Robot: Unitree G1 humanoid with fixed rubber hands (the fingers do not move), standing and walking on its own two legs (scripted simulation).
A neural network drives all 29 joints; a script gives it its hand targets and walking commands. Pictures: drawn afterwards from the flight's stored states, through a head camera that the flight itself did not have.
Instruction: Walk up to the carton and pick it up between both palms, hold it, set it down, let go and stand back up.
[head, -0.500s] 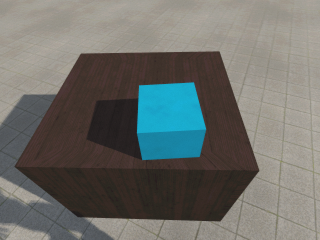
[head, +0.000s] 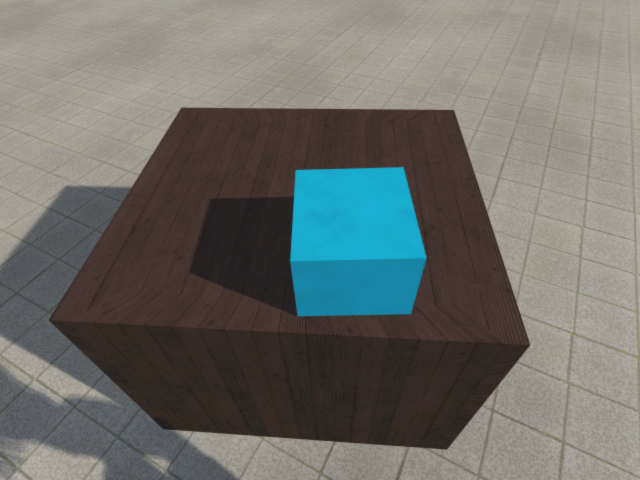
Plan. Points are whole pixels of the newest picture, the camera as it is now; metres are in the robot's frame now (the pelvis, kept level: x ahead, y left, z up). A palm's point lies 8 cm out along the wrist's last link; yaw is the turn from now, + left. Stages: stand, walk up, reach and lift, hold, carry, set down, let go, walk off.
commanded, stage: walk up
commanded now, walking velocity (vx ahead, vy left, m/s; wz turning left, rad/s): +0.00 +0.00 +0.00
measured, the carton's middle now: (351, 240) +0.54 -0.02 -0.05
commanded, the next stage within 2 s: stand in 0.98 s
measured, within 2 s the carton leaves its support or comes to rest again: neither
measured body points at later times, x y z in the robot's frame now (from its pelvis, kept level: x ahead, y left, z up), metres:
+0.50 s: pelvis +0.01 -0.02 +0.00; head +0.01 -0.03 +0.45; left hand -0.04 +0.20 -0.16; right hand -0.03 -0.23 -0.17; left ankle -0.02 +0.10 -0.74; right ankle +0.00 -0.08 -0.74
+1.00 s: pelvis +0.02 -0.04 +0.00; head +0.02 -0.05 +0.45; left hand -0.04 +0.16 -0.16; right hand -0.02 -0.24 -0.17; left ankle -0.02 +0.10 -0.74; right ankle +0.00 -0.08 -0.74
